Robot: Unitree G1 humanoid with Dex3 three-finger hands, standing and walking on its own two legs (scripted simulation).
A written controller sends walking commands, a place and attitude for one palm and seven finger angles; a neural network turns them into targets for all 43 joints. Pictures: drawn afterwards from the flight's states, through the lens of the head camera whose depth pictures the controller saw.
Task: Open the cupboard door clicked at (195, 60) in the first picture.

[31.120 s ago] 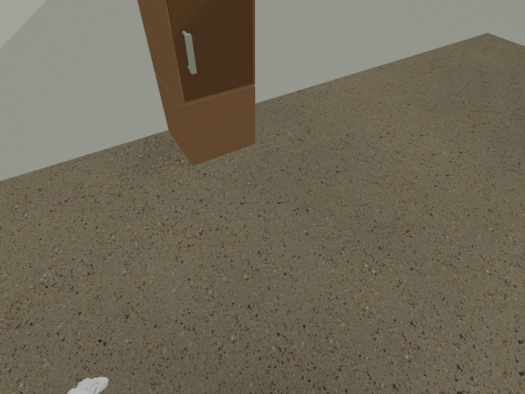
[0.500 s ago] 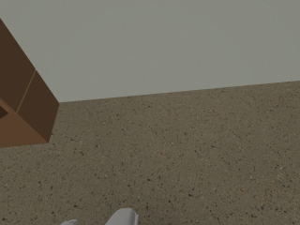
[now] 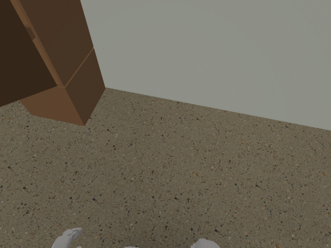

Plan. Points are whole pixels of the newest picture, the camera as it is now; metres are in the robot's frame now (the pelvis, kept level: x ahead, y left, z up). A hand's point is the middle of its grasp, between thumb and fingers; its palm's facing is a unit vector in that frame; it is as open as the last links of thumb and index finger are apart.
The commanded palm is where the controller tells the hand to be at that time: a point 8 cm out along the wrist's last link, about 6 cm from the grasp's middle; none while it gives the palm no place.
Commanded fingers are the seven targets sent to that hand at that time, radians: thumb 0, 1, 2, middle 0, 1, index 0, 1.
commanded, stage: turn to face it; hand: left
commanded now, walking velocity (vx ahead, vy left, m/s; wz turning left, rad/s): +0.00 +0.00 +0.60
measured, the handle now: out of the picture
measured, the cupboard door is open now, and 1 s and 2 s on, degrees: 47 47 47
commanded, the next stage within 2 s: take the last steps up to it in 0.92 s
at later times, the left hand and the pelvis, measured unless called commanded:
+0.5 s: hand out of the picture +0.00 +0.21 -0.19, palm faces +0.33 -0.91 -0.23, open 7.3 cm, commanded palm none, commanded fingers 0.00 0.90 0.90 -0.20 -0.30 -0.20 -0.30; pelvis +0.02 -0.01 -0.02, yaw +19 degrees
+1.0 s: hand out of the picture -0.01 +0.15 -0.16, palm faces +0.53 -0.82 -0.24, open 7.3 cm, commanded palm none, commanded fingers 0.00 0.90 0.90 -0.20 -0.30 -0.20 -0.30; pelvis +0.05 -0.04 +0.00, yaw +32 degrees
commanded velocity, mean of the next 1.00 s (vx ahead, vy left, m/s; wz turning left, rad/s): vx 0.00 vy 0.00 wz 0.45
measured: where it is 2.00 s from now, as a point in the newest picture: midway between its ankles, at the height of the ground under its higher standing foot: (129, 238)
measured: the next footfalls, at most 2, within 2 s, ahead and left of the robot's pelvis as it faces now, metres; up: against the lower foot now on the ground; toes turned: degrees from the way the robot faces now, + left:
right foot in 0.10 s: +0.04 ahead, -0.15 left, +0.00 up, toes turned +2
left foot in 0.42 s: +0.04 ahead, +0.11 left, +0.00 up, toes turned +20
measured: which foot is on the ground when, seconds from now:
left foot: down 0.00-0.10, up 0.12-0.40, down 0.42-0.76, up 0.78-1.00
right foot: up 0.00-0.08, down 0.10-0.42, up 0.44-0.74, down 0.76-1.00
